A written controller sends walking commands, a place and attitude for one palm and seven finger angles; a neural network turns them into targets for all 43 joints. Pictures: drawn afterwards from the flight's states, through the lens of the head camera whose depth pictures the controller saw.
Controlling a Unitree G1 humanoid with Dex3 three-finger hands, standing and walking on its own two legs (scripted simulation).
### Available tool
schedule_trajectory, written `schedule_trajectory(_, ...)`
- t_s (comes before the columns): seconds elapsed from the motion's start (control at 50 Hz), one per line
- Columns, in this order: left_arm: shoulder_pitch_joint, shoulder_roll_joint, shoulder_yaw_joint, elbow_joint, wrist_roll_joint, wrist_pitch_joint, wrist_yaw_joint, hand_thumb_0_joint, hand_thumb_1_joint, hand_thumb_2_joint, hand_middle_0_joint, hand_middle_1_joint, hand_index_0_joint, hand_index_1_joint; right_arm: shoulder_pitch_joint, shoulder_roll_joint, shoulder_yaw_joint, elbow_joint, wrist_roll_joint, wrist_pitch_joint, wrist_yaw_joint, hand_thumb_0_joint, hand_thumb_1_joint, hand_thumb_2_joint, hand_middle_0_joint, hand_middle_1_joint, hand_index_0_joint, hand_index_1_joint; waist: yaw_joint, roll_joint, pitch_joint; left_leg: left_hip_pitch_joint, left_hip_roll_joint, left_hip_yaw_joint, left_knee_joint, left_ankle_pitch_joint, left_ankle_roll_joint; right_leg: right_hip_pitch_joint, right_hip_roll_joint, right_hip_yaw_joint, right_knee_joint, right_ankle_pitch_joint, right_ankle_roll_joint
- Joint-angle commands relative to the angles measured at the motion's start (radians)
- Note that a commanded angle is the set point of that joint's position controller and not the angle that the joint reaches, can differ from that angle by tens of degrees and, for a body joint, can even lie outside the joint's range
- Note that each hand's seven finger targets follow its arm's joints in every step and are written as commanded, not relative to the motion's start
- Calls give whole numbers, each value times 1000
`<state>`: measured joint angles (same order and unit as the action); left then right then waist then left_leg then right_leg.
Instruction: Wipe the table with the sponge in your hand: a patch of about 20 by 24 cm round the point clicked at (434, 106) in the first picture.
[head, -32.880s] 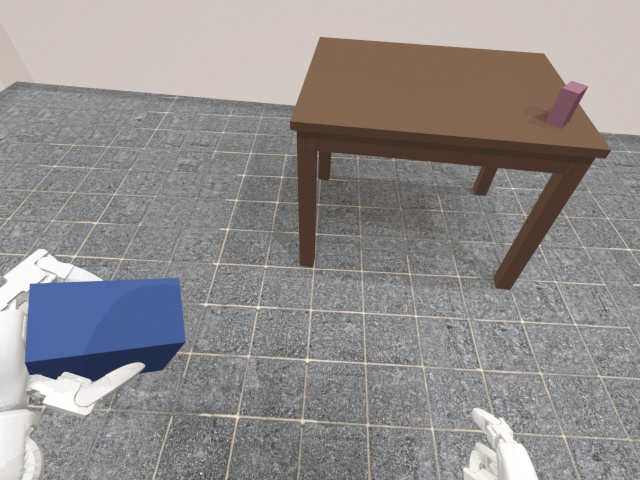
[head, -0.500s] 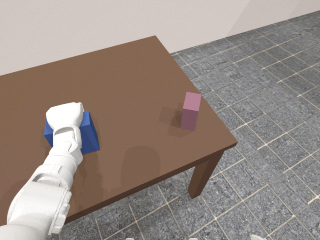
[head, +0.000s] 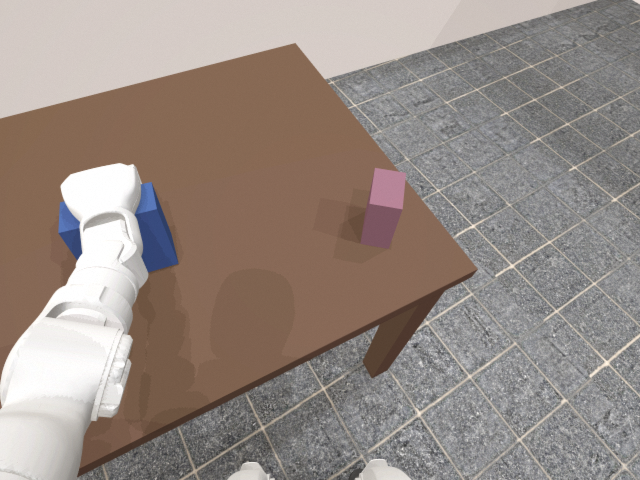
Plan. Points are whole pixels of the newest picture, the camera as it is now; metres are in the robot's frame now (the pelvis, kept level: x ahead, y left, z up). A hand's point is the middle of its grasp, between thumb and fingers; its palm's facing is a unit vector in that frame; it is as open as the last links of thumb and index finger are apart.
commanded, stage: slide back across to the first lane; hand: left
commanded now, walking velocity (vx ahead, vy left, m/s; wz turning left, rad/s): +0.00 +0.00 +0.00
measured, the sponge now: (127, 243) +0.44 +0.27 -0.03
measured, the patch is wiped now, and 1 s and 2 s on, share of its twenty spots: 1.00 1.00 1.00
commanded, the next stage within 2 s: wipe back along the first lane in 0.60 s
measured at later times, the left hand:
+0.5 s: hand (86, 228) +0.44 +0.31 +0.02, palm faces -0.12 -0.02 -0.99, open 10.2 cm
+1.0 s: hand (54, 264) +0.39 +0.33 +0.02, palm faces -0.09 -0.01 -1.00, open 10.2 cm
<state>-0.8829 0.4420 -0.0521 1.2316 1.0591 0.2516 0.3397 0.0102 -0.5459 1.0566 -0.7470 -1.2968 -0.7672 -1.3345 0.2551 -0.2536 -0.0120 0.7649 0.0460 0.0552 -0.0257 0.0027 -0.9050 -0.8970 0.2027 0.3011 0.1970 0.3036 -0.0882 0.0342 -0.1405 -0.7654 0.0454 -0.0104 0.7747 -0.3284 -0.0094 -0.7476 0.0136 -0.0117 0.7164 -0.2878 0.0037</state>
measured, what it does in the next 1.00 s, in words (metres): stands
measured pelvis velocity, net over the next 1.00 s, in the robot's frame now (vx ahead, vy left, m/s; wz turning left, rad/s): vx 0.04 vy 0.01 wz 0.01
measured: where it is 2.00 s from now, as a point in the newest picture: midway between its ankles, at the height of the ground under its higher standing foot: outside the picture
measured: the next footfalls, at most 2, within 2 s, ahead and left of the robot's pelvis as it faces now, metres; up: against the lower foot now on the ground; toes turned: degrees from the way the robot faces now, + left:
none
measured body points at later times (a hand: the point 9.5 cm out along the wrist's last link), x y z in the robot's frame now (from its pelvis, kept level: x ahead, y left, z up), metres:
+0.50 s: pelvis +0.03 +0.01 +0.01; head +0.09 +0.01 +0.46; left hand +0.44 +0.30 +0.07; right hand +0.11 -0.26 -0.12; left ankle +0.02 +0.13 -0.71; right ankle +0.02 -0.13 -0.71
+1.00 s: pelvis +0.04 +0.01 +0.02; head +0.09 +0.01 +0.46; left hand +0.39 +0.33 +0.07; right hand +0.15 -0.25 -0.11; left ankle +0.02 +0.13 -0.71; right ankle +0.02 -0.13 -0.71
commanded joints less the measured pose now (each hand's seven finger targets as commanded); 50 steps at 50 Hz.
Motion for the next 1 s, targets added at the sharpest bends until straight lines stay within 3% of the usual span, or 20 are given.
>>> schedule_trajectory(0.0, -251, 263, 66, -124, 26, 22, 18, 0, 100, 1300, -1200, -1600, -1200, -1600, 73, -160, -58, -75, -7, -16, -7, 0, -900, -900, 200, 300, 200, 300, 19, -11, -391, 224, -33, 16, -88, 186, 47, 210, 35, -19, -89, 183, -45)
schedule_trajectory(0.08, -216, 273, 66, -168, 29, 18, 19, 0, 100, 1300, -1200, -1600, -1200, -1600, 72, -159, -61, -84, -2, -8, 0, 0, -900, -900, 200, 300, 200, 300, 22, -32, -363, 239, -32, 19, -107, 197, 48, 240, 35, -25, -104, 197, -40)
schedule_trajectory(0.1, -213, 300, 98, -194, 26, 14, 21, 0, 100, 1300, -1200, -1600, -1200, -1600, 61, -161, -63, -80, -3, -9, 1, 0, -900, -900, 200, 300, 200, 300, 38, -6, -376, 257, -31, 12, -113, 229, 48, 252, 33, -25, -102, 216, -46)
schedule_trajectory(0.16, -136, 260, 69, -189, 37, 24, 24, 0, 100, 1300, -1200, -1600, -1200, -1600, 58, -157, -65, -82, -1, -2, 11, 0, -900, -900, 200, 300, 200, 300, 41, -3, -337, 281, -32, 18, -125, 240, 46, 248, 37, -35, -112, 216, -47)
schedule_trajectory(0.2, -110, 294, 105, -210, 27, 26, 26, 0, 100, 1300, -1200, -1600, -1200, -1600, 38, -162, -63, -82, 0, 2, 13, 0, -900, -900, 200, 300, 200, 300, 64, 2, -338, 283, -33, 15, -138, 250, 44, 275, 34, -31, -115, 223, -53)
schedule_trajectory(0.28, -81, 270, 74, -219, 37, 30, 19, 0, 100, 1300, -1200, -1600, -1200, -1600, 29, -159, -64, -89, 4, 7, 15, 0, -900, -900, 200, 300, 200, 300, 54, -5, -298, 302, -36, 20, -152, 237, 47, 281, 32, -33, -134, 215, -51)
schedule_trajectory(0.3, -83, 299, 102, -230, 35, 26, 15, 0, 100, 1300, -1200, -1600, -1200, -1600, 20, -164, -63, -84, 3, 7, 14, 0, -900, -900, 200, 300, 200, 300, 65, 1, -310, 312, -34, 13, -156, 260, 45, 288, 32, -32, -129, 229, -55)
schedule_trajectory(0.38, -70, 313, 89, -236, 49, 9, -4, 0, 100, 1300, -1200, -1600, -1200, -1600, 19, -165, -63, -90, 6, 13, 9, 0, -900, -900, 200, 300, 200, 300, 54, -14, -271, 312, -41, 21, -162, 236, 49, 297, 29, -28, -148, 224, -52)
schedule_trajectory(0.48, -2, 299, 94, -285, 52, -38, -23, 0, 100, 1300, -1200, -1600, -1200, -1600, 23, -164, -72, -103, 2, 18, 9, 0, -900, -900, 200, 300, 200, 300, 64, 0, -311, 351, -42, 23, -145, 324, 48, 331, 29, -29, -136, 323, -58)
schedule_trajectory(0.5, 8, 333, 133, -301, 44, -48, -26, 0, 100, 1300, -1200, -1600, -1200, -1600, 14, -166, -72, -101, 2, 19, 9, 0, -900, -900, 200, 300, 200, 300, 76, 16, -319, 358, -40, 18, -142, 359, 47, 343, 27, -24, -130, 355, -62)
schedule_trajectory(0.58, 39, 331, 123, -318, 53, -66, -30, 0, 100, 1300, -1200, -1600, -1200, -1600, 16, -169, -75, -104, 2, 27, 11, 0, -900, -900, 200, 300, 200, 300, 67, 5, -293, 356, -46, 27, -136, 365, 49, 352, 26, -25, -135, 392, -59)
schedule_trajectory(0.64, 80, 380, 164, -345, 52, -82, -37, 0, 100, 1300, -1200, -1600, -1200, -1600, 16, -176, -79, -103, 0, 34, 11, 0, -900, -900, 200, 300, 200, 300, 78, 5, -314, 359, -51, 26, -125, 412, 49, 386, 23, -20, -124, 463, -59)
schedule_trajectory(0.68, 114, 356, 151, -349, 54, -88, -41, 0, 100, 1300, -1200, -1600, -1200, -1600, 15, -175, -83, -103, 1, 36, 12, 0, -900, -900, 200, 300, 200, 300, 74, -14, -311, 362, -54, 32, -122, 410, 52, 393, 22, -18, -131, 480, -56)
schedule_trajectory(0.7, 117, 355, 158, -376, 44, -96, -45, 0, 100, 1300, -1200, -1600, -1200, -1600, 6, -172, -82, -107, 2, 35, 12, 0, -900, -900, 200, 300, 200, 300, 81, 14, -311, 369, -51, 23, -124, 439, 50, 392, 22, -16, -126, 494, -63)
schedule_trajectory(0.76, 209, 254, 98, -426, 28, -100, -51, 0, 100, 1300, -1200, -1600, -1200, -1600, -1, -163, -90, -120, 3, 36, 16, 0, -900, -900, 200, 300, 200, 300, 76, 10, -316, 403, -47, 26, -116, 464, 51, 387, 26, -26, -130, 503, -61)
schedule_trajectory(0.82, 292, 219, 97, -478, -5, -97, -49, 0, 100, 1300, -1200, -1600, -1200, -1600, -22, -162, -91, -133, 5, 36, 15, 0, -900, -900, 200, 300, 200, 300, 86, 0, -308, 412, -45, 18, -118, 476, 50, 396, 29, -31, -131, 495, -62)
schedule_trajectory(0.88, 301, 232, 100, -475, -2, -75, -46, 0, 100, 1300, -1200, -1600, -1200, -1600, -46, -167, -85, -131, 8, 41, 12, 0, -900, -900, 200, 300, 200, 300, 81, -35, -236, 375, -49, 16, -140, 384, 50, 381, 26, -31, -145, 424, -62)
schedule_trajectory(0.9, 296, 235, 111, -505, -10, -75, -46, 0, 100, 1300, -1200, -1600, -1200, -1600, -58, -162, -81, -135, 10, 39, 10, 0, -900, -900, 200, 300, 200, 300, 95, -12, -244, 381, -46, 7, -149, 405, 48, 383, 27, -30, -142, 418, -68)
schedule_trajectory(0.92, 303, 195, 68, -508, -4, -68, -48, 0, 100, 1300, -1200, -1600, -1200, -1600, -57, -162, -82, -140, 8, 38, 9, 0, -900, -900, 200, 300, 200, 300, 85, -6, -235, 395, -47, 8, -145, 397, 50, 370, 29, -36, -141, 395, -67)
schedule_trajectory(0.98, 340, 185, 68, -515, -8, -53, -47, 0, 100, 1300, -1200, -1600, -1200, -1600, -73, -158, -80, -146, 10, 39, 8, 0, -900, -900, 200, 300, 200, 300, 95, -21, -226, 391, -46, 8, -154, 351, 47, 365, 29, -39, -150, 342, -68)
